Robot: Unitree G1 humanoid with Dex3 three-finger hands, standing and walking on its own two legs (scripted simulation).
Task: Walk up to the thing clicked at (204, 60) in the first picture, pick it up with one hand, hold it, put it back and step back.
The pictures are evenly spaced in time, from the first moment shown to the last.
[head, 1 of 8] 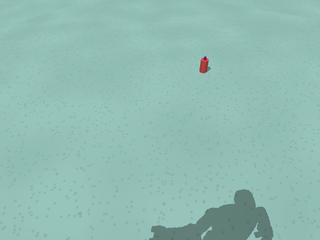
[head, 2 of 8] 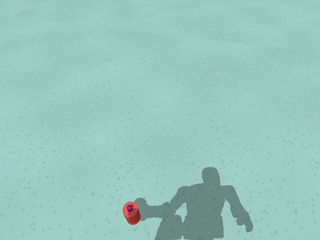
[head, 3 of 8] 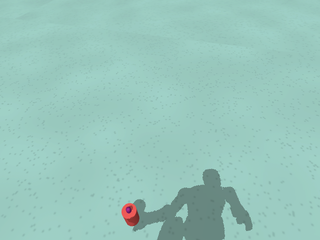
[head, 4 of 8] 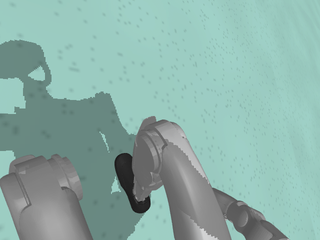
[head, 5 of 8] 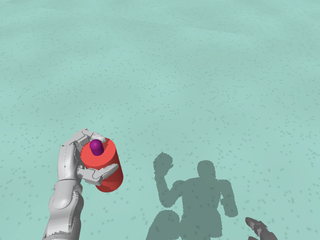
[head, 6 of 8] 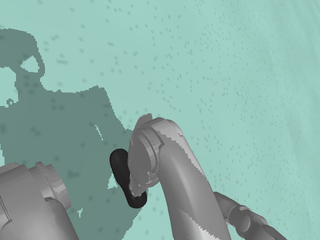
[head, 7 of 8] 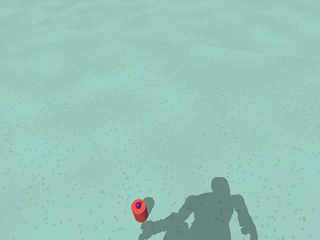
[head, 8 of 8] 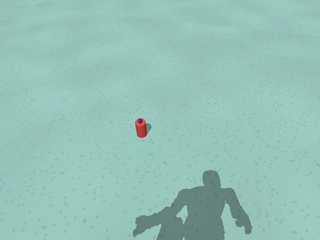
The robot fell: no
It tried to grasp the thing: yes
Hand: left
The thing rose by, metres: 0.66
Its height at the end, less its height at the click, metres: +0.00
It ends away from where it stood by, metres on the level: 0.01
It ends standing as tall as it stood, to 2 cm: yes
